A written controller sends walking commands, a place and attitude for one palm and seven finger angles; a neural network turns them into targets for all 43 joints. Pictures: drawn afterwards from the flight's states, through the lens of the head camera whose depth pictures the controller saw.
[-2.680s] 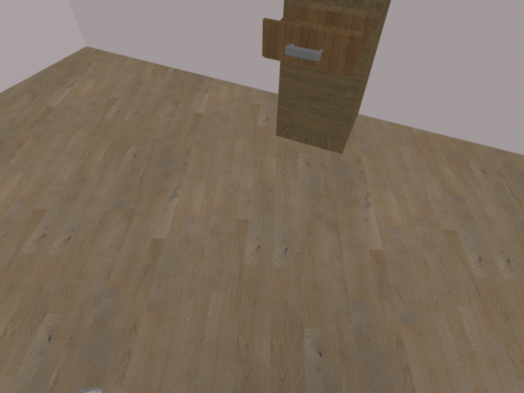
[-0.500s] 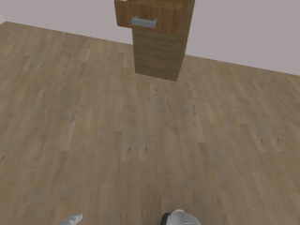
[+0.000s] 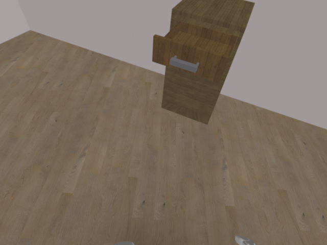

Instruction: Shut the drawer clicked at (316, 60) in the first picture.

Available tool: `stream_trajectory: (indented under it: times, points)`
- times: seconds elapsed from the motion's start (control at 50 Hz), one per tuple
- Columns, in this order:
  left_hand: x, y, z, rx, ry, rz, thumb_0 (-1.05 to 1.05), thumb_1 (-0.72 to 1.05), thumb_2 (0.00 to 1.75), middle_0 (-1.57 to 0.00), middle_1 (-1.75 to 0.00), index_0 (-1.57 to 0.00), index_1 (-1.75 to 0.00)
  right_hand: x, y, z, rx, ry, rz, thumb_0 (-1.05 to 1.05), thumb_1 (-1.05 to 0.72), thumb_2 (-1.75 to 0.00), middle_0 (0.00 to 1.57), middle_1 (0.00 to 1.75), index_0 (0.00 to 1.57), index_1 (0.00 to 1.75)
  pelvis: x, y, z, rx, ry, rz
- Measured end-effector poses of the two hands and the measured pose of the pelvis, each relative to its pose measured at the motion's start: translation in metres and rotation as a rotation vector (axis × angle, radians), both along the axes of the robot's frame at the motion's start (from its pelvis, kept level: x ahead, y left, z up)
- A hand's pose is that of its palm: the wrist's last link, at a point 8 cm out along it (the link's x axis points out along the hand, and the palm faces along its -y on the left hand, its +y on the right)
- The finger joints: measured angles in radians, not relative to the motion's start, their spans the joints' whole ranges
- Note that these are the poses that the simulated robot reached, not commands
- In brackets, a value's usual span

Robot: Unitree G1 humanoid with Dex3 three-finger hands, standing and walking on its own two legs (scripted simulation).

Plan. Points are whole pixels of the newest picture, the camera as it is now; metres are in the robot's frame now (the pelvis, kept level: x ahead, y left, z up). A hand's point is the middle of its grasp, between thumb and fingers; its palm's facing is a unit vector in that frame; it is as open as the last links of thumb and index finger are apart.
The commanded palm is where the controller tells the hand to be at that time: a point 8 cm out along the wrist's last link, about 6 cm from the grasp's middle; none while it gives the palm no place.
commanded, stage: walk to a spot facing it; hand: left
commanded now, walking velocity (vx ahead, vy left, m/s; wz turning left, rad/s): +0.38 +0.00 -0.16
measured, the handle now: (185, 62) +0.91 -0.01 -0.05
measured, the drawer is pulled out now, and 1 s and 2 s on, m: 0.30 0.30 0.30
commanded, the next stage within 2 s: turn to face it in 0.32 s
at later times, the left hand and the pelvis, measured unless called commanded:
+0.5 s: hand (136, 179) +0.34 +0.12 -0.16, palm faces -0.11 -0.97 -0.23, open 7.4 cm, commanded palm none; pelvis +0.20 -0.06 -0.01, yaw -6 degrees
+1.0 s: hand (135, 178) +0.34 +0.12 -0.17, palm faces -0.15 -0.98 -0.14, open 7.4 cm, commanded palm none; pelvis +0.28 -0.04 +0.02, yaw -13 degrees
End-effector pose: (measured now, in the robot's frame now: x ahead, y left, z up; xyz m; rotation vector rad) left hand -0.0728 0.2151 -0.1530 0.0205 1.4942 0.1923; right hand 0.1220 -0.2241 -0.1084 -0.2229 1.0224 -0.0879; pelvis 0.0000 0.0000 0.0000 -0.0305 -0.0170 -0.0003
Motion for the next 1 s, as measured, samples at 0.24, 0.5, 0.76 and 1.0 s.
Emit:
stream_trajectory:
  times: [0.24, 0.5, 0.76, 1.0]
  points:
    - [0.184, 0.024, 0.025, 0.046, -0.15, -0.116, 0.0, 0.91, 0.9, -0.2, -0.3, -0.2, -0.3, -0.037, -0.01, -0.001, -0.015, 0.258, -0.201, -0.02, -0.95, -0.9, 0.2, 0.3, 0.2, 0.3, 0.094, 0.006, 0.021, 0.036, 0.001, -0.061]
    - [0.405, -0.048, 0.025, 0.097, -0.395, -0.298, 0.0, 0.91, 0.9, -0.2, -0.3, -0.2, -0.3, -0.044, -0.029, -0.044, 0.123, 0.563, -0.355, 0.0, -0.91, -0.9, 0.2, 0.3, 0.19, 0.29, 0.2, -0.055, -0.009, 0.052, -0.025, -0.11]
    - [0.411, -0.06, 0.031, 0.079, -0.262, -0.279, -0.01, 0.93, 0.9, -0.2, -0.3, -0.2, -0.3, 0.125, -0.073, -0.02, 0.049, 0.221, -0.322, 0.01, -0.94, -0.9, 0.2, 0.3, 0.19, 0.29, 0.247, -0.064, 0.013, 0.023, 0.004, -0.176]
    - [0.416, -0.042, 0.015, 0.0, -0.167, -0.294, 0.0, 0.91, 0.9, -0.2, -0.3, -0.2, -0.3, 0.143, -0.051, 0.001, -0.005, 0.184, -0.351, 0.0, -0.94, -0.9, 0.2, 0.3, 0.2, 0.3, 0.28, -0.043, 0.017, 0.003, -0.006, -0.229]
